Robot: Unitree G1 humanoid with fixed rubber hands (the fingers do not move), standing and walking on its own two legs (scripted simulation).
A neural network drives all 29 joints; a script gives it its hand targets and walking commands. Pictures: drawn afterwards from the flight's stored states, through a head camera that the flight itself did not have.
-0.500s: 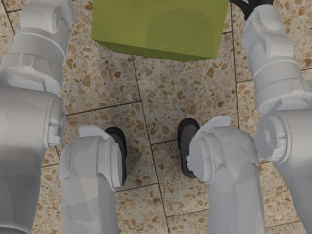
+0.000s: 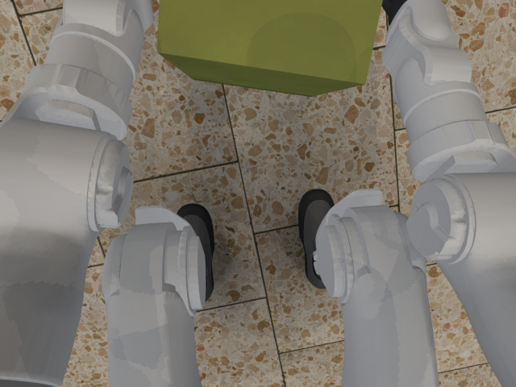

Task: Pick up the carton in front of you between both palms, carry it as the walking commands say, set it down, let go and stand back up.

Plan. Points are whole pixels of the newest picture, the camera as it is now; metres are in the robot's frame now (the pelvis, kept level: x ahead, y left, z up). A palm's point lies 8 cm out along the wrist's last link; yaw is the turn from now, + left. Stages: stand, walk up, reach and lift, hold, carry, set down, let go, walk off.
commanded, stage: reach and lift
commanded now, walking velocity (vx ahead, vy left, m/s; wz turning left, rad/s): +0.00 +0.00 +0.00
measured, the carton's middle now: (267, 0) +0.56 -0.02 -0.25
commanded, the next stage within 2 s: none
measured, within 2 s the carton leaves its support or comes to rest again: leaves its support in 0.22 s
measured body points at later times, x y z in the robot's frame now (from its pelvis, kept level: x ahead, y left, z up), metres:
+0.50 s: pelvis +0.00 +0.00 +0.04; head +0.29 +0.01 +0.38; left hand +0.56 +0.13 -0.03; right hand +0.52 -0.17 -0.05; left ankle +0.11 +0.13 -0.34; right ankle +0.12 -0.13 -0.34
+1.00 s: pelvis +0.01 +0.00 +0.15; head +0.25 +0.00 +0.54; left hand +0.51 +0.14 +0.10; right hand +0.49 -0.16 +0.09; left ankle +0.11 +0.13 -0.34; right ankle +0.12 -0.13 -0.34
